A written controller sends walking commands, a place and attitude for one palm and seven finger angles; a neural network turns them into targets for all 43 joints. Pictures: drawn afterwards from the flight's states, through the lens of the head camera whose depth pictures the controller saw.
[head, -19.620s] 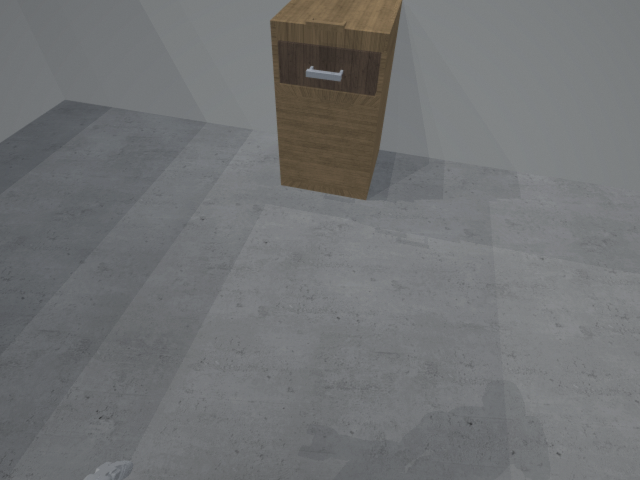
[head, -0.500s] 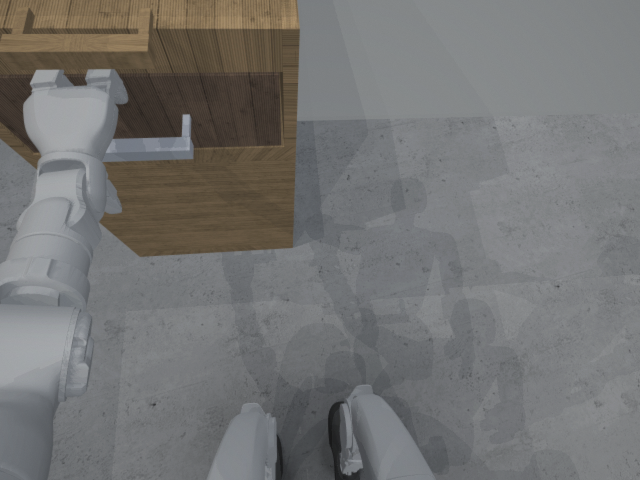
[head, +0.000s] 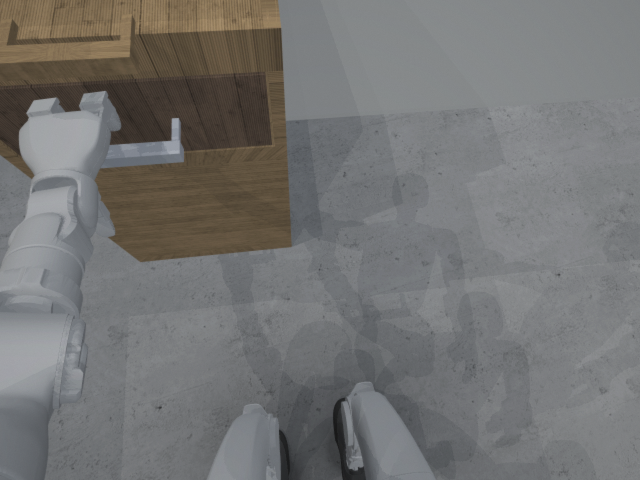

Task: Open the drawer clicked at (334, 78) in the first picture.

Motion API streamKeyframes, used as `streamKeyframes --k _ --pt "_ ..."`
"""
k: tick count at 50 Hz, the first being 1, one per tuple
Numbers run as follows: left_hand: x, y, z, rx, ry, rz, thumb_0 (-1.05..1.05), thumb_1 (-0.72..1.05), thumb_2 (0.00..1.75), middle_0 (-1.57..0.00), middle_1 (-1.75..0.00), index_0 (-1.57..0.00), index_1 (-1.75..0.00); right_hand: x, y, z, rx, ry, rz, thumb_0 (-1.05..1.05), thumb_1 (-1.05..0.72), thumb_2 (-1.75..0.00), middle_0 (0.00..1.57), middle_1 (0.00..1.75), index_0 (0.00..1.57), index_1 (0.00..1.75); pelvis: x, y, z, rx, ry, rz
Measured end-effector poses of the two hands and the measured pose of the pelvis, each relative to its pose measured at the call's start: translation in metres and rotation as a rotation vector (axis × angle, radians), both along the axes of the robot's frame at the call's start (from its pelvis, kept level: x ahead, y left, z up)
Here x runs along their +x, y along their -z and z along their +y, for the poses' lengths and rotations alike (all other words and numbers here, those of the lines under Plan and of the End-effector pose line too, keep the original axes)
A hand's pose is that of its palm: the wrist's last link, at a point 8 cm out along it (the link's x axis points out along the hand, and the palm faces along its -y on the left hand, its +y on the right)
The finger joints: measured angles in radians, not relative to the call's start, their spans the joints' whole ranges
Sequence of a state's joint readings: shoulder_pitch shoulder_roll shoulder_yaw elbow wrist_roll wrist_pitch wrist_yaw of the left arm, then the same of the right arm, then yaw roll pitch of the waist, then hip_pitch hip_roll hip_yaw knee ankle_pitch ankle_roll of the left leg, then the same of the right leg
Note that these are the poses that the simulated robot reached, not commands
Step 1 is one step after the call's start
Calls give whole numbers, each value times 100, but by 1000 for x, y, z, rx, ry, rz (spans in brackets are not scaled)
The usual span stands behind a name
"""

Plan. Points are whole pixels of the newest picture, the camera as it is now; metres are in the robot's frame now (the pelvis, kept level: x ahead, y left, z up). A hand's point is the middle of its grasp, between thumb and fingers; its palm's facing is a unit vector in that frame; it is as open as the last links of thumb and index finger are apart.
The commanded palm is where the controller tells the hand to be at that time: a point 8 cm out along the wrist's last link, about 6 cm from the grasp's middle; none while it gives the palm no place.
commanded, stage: move the hooked fingers above the handle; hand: left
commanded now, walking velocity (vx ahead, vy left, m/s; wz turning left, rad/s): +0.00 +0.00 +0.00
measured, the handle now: (133, 141) +0.58 +0.22 -0.06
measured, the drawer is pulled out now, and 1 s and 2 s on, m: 0.00 0.00 0.00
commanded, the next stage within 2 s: none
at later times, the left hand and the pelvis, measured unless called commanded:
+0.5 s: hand (95, 170) +0.51 +0.25 -0.02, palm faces -0.20 -0.01 -0.98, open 13.7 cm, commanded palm +0.52 +0.23 +0.04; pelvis -0.02 +0.00 +0.00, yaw +0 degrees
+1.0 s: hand (98, 168) +0.50 +0.24 -0.01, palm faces -0.20 -0.05 -0.98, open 13.7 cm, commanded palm +0.51 +0.23 +0.04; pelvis -0.01 +0.00 +0.00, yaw +0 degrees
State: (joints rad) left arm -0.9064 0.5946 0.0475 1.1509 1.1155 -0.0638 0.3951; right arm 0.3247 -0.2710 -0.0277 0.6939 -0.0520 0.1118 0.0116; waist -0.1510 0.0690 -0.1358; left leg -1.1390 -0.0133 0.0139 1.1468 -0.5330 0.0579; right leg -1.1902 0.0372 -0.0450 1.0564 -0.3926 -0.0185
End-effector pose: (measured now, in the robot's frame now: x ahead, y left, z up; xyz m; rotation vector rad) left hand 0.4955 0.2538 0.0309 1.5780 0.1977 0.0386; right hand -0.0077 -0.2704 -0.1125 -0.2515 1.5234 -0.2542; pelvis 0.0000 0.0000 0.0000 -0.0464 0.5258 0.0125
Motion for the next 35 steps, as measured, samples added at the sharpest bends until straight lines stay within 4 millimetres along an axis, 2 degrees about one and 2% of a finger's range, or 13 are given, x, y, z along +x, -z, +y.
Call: streamKeyframes --k 3,6,11,17,22,26,31,35 --pt "-4 -5 -6 -40 35 11 0 -49 30 -32 -120 -32 -120 -2 -5 2 -5 1 4 0 -90 -89 20 30 21 30 1 -4 0 -6 -15 -7" --pt "-3 -19 -22 -74 102 -18 0 -49 30 -32 -120 -32 -120 0 -12 3 -18 -4 -10 0 -90 -89 20 30 21 30 2 -8 -1 -12 -29 -21" --pt "12 -36 -37 -79 110 -86 0 -49 30 -32 -120 -32 -120 3 -20 -2 -47 -9 -53 0 -90 -89 20 30 21 30 2 -8 -2 -16 -33 -31" --pt "18 -36 -35 -16 61 -83 0 -49 30 -35 -122 -35 -127 -4 -15 -4 -38 -5 -58 0 -90 -89 20 30 21 30 -7 -4 0 -8 -9 -30" --pt "8 -14 -13 7 -20 55 0 -49 30 -34 -121 -33 -125 -13 -9 1 -25 16 -54 0 -90 -89 20 30 21 30 -14 -3 1 2 8 -26" --pt "-1 -4 -6 -30 39 99 0 -49 30 -33 -121 -32 -122 -21 -8 5 -30 14 -38 0 -90 -89 20 30 21 30 -16 0 1 -1 -1 -14" --pt "-1 -16 -16 -66 171 -19 0 -49 30 -33 -120 -32 -121 -26 -6 5 -51 -2 -13 0 -90 -89 20 30 21 30 -14 7 1 -16 -25 1" --pt "10 -27 -17 -85 131 -134 0 -49 30 -33 -120 -32 -120 -23 -4 2 -57 -7 -15 0 -90 -89 20 30 21 30 -13 11 1 -25 -31 5"
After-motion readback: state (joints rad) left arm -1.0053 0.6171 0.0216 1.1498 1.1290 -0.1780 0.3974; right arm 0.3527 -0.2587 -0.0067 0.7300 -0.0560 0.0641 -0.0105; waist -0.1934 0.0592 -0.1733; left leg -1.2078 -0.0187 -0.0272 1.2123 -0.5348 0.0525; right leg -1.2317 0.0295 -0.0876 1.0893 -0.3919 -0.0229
